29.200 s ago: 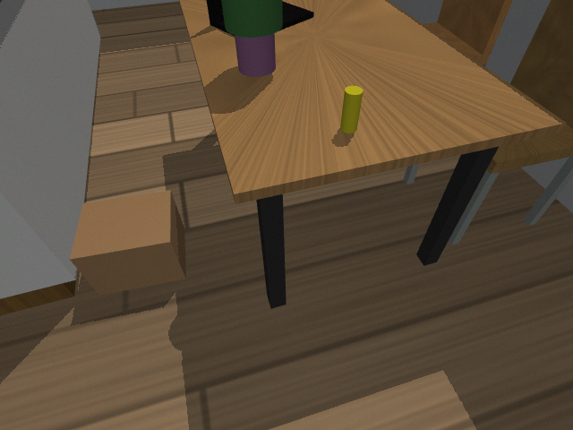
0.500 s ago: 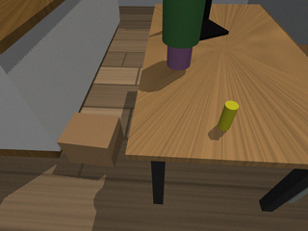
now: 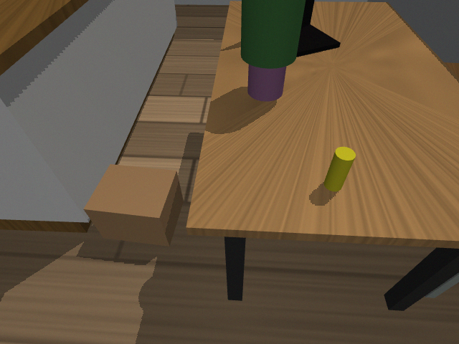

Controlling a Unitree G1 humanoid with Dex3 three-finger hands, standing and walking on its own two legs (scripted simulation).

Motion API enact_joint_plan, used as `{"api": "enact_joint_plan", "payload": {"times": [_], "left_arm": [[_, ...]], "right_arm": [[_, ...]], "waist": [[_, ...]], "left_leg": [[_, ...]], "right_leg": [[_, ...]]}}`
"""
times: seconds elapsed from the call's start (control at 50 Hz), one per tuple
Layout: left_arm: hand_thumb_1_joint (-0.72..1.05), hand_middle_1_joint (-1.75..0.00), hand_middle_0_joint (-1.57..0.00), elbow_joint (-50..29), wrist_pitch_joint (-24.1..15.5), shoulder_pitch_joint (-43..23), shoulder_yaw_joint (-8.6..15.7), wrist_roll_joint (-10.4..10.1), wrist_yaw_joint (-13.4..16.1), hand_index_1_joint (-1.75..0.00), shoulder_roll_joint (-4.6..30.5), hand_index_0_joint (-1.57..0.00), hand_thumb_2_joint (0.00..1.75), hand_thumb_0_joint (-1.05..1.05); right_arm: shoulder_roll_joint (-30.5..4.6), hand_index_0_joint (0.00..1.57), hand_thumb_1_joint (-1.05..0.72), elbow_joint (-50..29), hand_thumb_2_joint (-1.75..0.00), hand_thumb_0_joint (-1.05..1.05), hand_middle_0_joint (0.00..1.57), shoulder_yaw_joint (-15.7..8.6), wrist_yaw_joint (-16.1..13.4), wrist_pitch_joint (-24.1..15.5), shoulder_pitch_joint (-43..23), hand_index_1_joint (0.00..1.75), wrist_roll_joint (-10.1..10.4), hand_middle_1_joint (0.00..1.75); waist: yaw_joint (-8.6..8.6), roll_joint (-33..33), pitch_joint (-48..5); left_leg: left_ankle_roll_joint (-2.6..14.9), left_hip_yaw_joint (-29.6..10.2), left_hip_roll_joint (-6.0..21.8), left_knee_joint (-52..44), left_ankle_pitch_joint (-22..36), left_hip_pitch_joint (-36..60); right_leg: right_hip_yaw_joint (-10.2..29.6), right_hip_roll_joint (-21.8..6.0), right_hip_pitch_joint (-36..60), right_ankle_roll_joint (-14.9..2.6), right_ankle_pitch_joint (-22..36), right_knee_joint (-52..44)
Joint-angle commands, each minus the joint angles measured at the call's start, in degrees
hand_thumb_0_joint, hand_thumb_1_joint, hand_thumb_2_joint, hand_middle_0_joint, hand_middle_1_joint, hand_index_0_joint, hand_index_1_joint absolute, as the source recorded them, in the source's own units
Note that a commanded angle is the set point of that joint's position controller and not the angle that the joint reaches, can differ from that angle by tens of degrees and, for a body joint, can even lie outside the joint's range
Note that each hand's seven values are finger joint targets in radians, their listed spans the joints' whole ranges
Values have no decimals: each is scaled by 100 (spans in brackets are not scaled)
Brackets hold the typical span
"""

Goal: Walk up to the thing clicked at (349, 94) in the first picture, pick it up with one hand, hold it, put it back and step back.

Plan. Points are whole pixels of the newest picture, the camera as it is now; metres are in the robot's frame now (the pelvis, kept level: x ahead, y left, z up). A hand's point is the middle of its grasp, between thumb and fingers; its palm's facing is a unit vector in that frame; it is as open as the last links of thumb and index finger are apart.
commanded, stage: stand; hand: right
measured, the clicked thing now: (338, 170) +0.49 -0.21 +0.00
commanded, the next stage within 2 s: step back in 0.38 s
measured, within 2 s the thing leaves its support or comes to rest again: neither
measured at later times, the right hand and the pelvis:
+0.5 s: hand out of the picture +0.07 -0.26 -0.16, palm faces -0.02 +0.94 -0.35, open 7.4 cm; pelvis -0.01 +0.00 -0.01, yaw +0 degrees
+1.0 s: hand out of the picture -0.04 -0.22 -0.15, palm faces +0.02 +0.90 -0.44, open 7.4 cm; pelvis -0.09 +0.05 -0.01, yaw -3 degrees
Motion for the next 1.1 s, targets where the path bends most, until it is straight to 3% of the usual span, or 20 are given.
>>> {"api": "enact_joint_plan", "payload": {"times": [0.0, 0.22, 0.34, 0.36, 0.44, 0.54, 0.58, 0.62, 0.66, 0.68, 0.7, 0.72, 0.74, 0.76, 0.8, 0.86, 0.94, 0.98, 1.02, 1.08], "left_arm": [[90, -30, -20, -342, -161, -238, 208, -39, 95, -30, 1252, -20, 90, 0], [90, -30, -20, -341, -172, -229, 190, -28, 106, -30, 1238, -20, 90, 0], [90, -30, -20, -336, -164, -251, 194, -33, 117, -30, 1274, -20, 90, 0], [90, -30, -20, -524, -87, -312, 456, -120, 140, -30, 1577, -20, 90, 0], [90, -30, -20, -752, -21, -168, 506, -119, 173, -30, 1494, -20, 90, 0], [90, -30, -20, -1118, 76, -321, 578, -64, 164, -30, 1678, -20, 90, 0], [90, -30, -20, -1269, 115, -521, 622, 4, 174, -30, 1835, -20, 90, 0], [90, -30, -20, -1477, 135, -755, 668, 112, 167, -30, 1904, -20, 90, 0], [90, -30, -20, -1656, 162, -1045, 628, 92, 165, -30, 1762, -20, 90, 0], [90, -30, -20, -1734, 188, -1200, 578, 70, 173, -30, 1672, -20, 90, 0], [90, -30, -20, -1781, 235, -1070, 513, 13, 177, -30, 1345, -20, 90, 0], [90, -30, -20, -1827, 264, -1009, 476, -18, 213, -30, 1074, -20, 90, 0], [90, -30, -20, -1714, 328, -600, 523, 27, 263, -30, 1188, -20, 90, 0], [90, -30, -20, -1682, 341, -292, 509, 16, 254, -30, 1213, -20, 90, 0], [90, -30, -20, -1639, 347, -432, 562, 37, 295, -30, 1263, -20, 90, 0], [90, -30, -20, -1593, 366, 14, 623, -33, 231, -30, 1313, -20, 90, 0], [90, -30, -20, -1888, 280, -245, 660, 33, 194, -30, 1215, -20, 90, 0], [90, -30, -20, -1999, 270, -276, 658, 15, 181, -30, 1181, -20, 90, 0], [90, -30, -20, -2021, 255, -145, 654, 15, 175, -30, 1161, -20, 90, 0], [90, -30, -20, -1910, 224, 163, 673, 45, 144, -30, 1137, -20, 90, 0]], "right_arm": [[-1239, 20, -90, -368, -90, 0, 20, -252, -89, -136, -199, 30, -9, 30], [-1249, 20, -90, -364, -90, 0, 20, -254, -92, -121, -246, 30, -7, 30], [-1223, 20, -90, -356, -90, 0, 20, -268, -80, -93, -218, 30, -8, 30], [-1540, 20, -90, -382, -90, 0, 20, -386, -69, 11, -376, 30, -6, 30], [-1425, 20, -90, -599, -90, 0, 20, -456, -75, 84, -223, 30, 75, 30], [-1335, 20, -90, -846, -90, 0, 20, -507, -65, 188, -135, 30, 72, 30], [-1241, 20, -90, -903, -90, 0, 20, -536, -49, 255, 1, 30, 50, 30], [-1263, 20, -90, -944, -90, 0, 20, -572, -11, 317, 376, 30, 11, 30], [-1321, 20, -90, -936, -90, 0, 20, -606, 2, 266, 673, 30, 70, 30], [-1387, 20, -90, -934, -90, 0, 20, -641, -19, 213, 829, 30, 51, 30], [-1658, 20, -90, -990, -90, 0, 20, -690, -58, 156, 753, 30, -40, 30], [-2124, 20, -90, -1058, -90, 0, 20, -788, -68, 107, 506, 30, -103, 30], [-2142, 20, -90, -1199, -90, 0, 20, -808, -110, 76, 399, 30, -193, 30], [-1987, 20, -90, -1286, -90, 0, 20, -749, -132, 72, 203, 30, -179, 30], [-2018, 20, -90, -1443, -90, 0, 20, -764, -196, 63, -75, 30, -181, 30], [-1617, 20, -90, -1674, -90, 0, 20, -639, -254, 26, -448, 30, -136, 30], [-1438, 20, -90, -1595, -90, 0, 20, -672, -314, 45, 300, 30, -46, 30], [-1540, 20, -90, -1633, -90, 0, 20, -690, -319, 59, 349, 30, -40, 30], [-1644, 20, -90, -1719, -90, 0, 20, -707, -306, 67, 355, 30, -69, 30], [-1710, 20, -90, -1834, -90, 0, 20, -726, -260, 99, 110, 30, -70, 30]], "waist": [[-30, 17, -464], [-16, -65, -464], [-53, -101, -248], [41, -88, 427], [-27, -66, -467], [-12, -394, -921], [-13, -974, -767], [-101, -1361, -658], [-301, -1277, -747], [-451, -1019, -808], [-405, 304, -668], [-304, 1438, -428], [-127, 877, -571], [6, 608, -583], [-95, 948, -498], [228, 798, -411], [-159, 558, -596], [-266, 663, -564], [-266, 744, -648], [-143, 891, -774]], "left_leg": [[181, -527, 662, -357, 630, -53], [198, -527, 673, -285, 731, 23], [177, -518, 630, -370, 381, -122], [291, -602, 569, 181, 1095, -505], [409, -463, 527, 772, 1446, -362], [355, -229, 99, 1825, 553, -444], [286, -71, -326, 2711, -994, -670], [336, -332, -284, 3417, -2152, -792], [407, -458, -116, 2662, -1579, -619], [463, -542, 82, 1888, -558, -573], [474, -1375, 803, 547, 1012, -770], [691, -2647, 1567, -44, 2310, -309], [878, -2602, 1766, 216, 2767, -174], [1160, -2197, 1782, 477, 3379, -158], [1254, -2356, 1857, 376, 2930, -646], [1114, -1401, 1233, 743, 2921, -208], [1040, -1316, 1175, 1021, 3187, 764], [1237, -1361, 1321, 983, 3013, 735], [1375, -1419, 1487, 1047, 2899, 701], [1260, -1330, 1425, 1108, 2152, 184]], "right_leg": [[486, -650, 143, -219, 653, -194], [474, -665, 99, -200, 801, -210], [490, -632, -18, -203, 345, -323], [576, -522, -583, -226, 1294, 161], [523, -568, -273, -499, 1713, 562], [1127, -1152, -542, -1006, 1614, 539], [1539, -1608, -875, -1399, 1555, 312], [1734, -1927, -1327, -1653, 1285, 266], [1314, -1595, -1342, -1294, 1204, 770], [1024, -1213, -1314, -977, 1031, 1379], [547, -328, -1450, -553, 93, 2372], [411, 804, -2365, -281, -2065, 3295], [991, 767, -2396, -255, -2553, 3860], [964, 723, -2351, -252, -2586, 4261], [1255, 760, -2223, -218, -2487, 4914], [1207, 779, -2421, -145, -1812, 5267], [985, 676, -2525, 28, -1733, 4293], [885, 571, -2299, 67, -1894, 3795], [686, 381, -1994, 50, -1966, 3135], [302, 254, -1277, -65, -1702, 2130]]}}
